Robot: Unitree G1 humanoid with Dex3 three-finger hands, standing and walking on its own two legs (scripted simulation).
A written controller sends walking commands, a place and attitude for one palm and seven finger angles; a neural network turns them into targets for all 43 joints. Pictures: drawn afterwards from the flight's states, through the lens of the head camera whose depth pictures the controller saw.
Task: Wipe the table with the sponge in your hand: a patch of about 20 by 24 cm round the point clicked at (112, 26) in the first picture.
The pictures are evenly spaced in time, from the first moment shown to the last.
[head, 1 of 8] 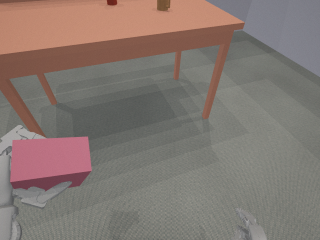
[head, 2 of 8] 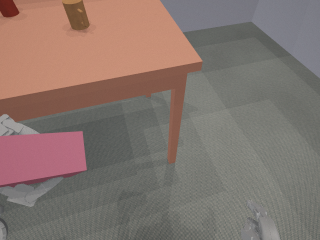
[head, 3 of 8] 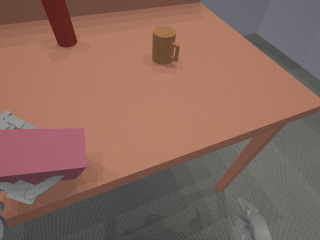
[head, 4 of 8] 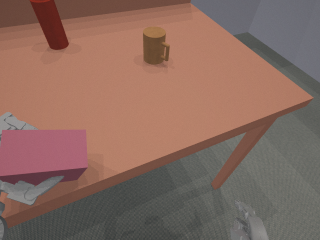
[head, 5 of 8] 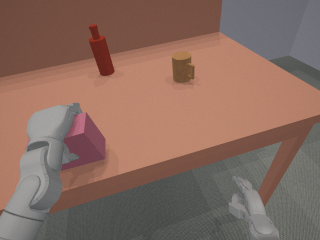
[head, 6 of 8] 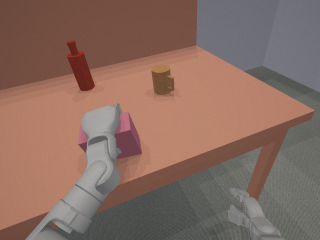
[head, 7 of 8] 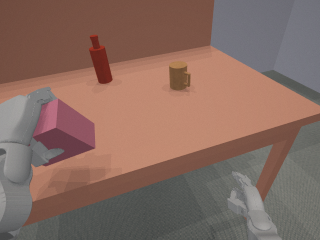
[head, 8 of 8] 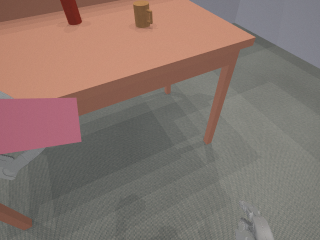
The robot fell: no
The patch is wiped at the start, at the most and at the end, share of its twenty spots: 0.00 1.00 1.00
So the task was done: yes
